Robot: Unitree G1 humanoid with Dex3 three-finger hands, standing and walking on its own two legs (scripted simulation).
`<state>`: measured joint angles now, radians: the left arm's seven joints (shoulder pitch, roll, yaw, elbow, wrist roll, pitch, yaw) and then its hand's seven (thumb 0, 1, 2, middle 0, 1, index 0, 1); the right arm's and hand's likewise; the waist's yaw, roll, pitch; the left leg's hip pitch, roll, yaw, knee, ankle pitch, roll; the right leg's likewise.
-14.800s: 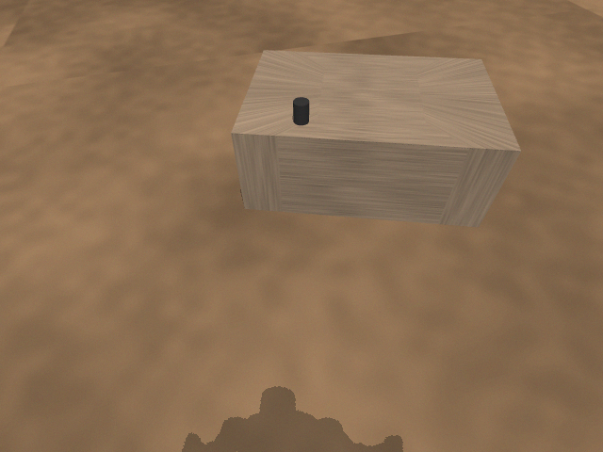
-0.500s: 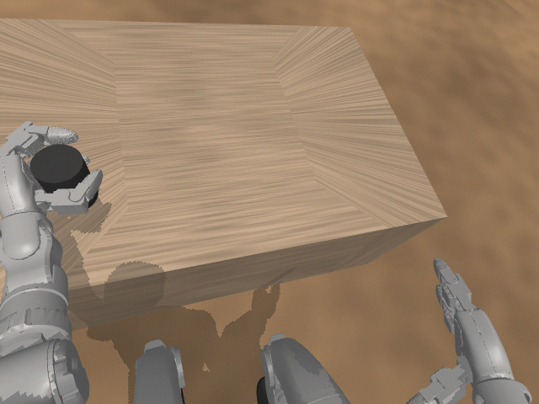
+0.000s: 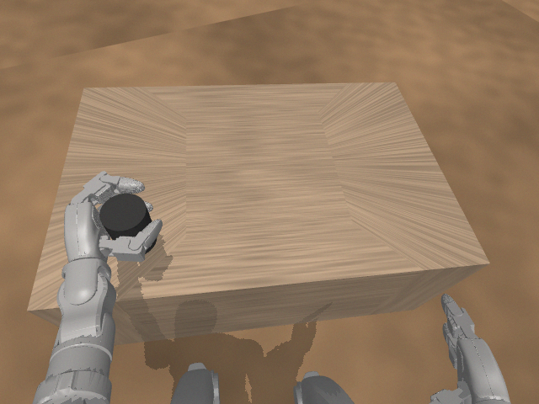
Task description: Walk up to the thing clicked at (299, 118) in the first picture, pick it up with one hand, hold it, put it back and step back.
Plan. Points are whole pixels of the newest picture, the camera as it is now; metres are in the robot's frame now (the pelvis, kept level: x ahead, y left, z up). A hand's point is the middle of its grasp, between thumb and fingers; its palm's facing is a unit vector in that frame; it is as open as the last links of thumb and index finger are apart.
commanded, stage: lift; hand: left
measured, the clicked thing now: (130, 226) +0.39 +0.19 +0.01
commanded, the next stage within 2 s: hold in 0.56 s
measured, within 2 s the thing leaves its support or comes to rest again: neither
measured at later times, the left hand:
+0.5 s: hand (135, 223) +0.36 +0.17 +0.07, palm faces +0.13 -0.99 +0.00, open 8.5 cm
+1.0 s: hand (135, 213) +0.36 +0.16 +0.09, palm faces +0.14 -0.99 +0.01, open 8.5 cm
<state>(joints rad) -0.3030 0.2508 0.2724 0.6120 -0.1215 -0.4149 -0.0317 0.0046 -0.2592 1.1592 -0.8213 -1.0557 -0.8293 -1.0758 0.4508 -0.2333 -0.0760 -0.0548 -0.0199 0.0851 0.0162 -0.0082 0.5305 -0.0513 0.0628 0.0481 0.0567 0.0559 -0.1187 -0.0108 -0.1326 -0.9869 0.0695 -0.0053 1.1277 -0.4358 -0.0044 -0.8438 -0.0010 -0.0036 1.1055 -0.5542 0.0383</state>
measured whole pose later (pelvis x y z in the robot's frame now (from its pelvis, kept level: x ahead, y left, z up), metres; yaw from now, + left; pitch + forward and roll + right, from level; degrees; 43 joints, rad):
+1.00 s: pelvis +0.02 -0.01 +0.03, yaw +0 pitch +11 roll +0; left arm -0.10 0.18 0.18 0.33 -0.16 -0.29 -0.02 0.00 -0.26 1.16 -0.82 -1.05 -0.83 -1.08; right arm 0.43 -0.22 -0.08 0.07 0.01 0.11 -0.01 -0.01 0.53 -0.05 0.06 0.05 0.05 0.06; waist -0.05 0.00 -0.11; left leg -0.73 0.06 0.02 0.94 -0.40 -0.02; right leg -0.61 -0.01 0.01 0.95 -0.53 0.02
